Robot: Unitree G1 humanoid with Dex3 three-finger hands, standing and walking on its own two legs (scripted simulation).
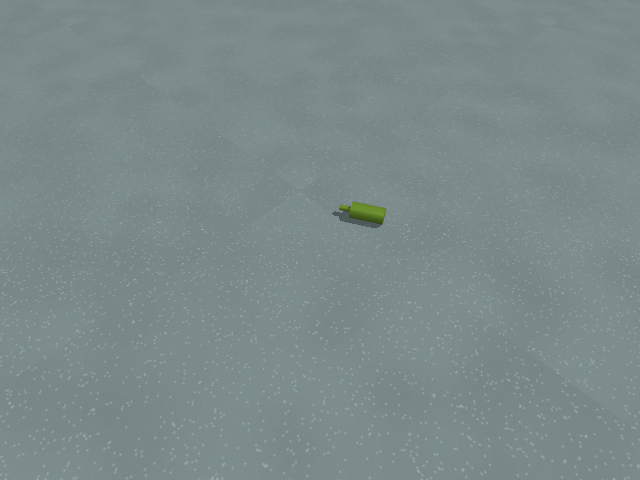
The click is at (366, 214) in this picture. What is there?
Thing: lying bottle
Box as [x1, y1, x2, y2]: [339, 202, 385, 223]
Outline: 340,205 339,209 350,212 349,217 382,223 385,208 357,202 352,202 350,207
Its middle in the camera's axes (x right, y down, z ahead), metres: +0.19 -0.13 +1.70
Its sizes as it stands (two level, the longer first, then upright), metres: 0.198 0.072 0.072
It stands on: the floor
